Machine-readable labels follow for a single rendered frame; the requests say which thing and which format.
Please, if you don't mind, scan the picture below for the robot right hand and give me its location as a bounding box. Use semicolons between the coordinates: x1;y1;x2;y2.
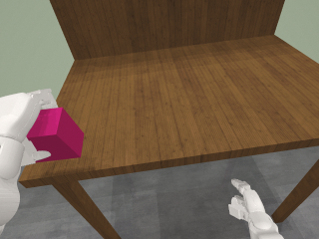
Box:
228;178;266;222

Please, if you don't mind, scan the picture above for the table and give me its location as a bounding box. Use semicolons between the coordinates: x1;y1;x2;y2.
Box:
18;0;319;239

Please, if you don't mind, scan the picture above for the left robot forearm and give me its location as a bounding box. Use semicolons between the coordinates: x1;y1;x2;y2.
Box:
0;136;25;235

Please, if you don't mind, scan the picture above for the sponge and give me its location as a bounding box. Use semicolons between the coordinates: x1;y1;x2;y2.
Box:
26;107;84;163

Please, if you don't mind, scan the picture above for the robot left hand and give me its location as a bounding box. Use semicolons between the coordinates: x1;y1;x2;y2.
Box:
0;89;58;167

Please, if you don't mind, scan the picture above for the right robot forearm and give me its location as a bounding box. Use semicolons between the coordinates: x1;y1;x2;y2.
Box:
247;211;284;239

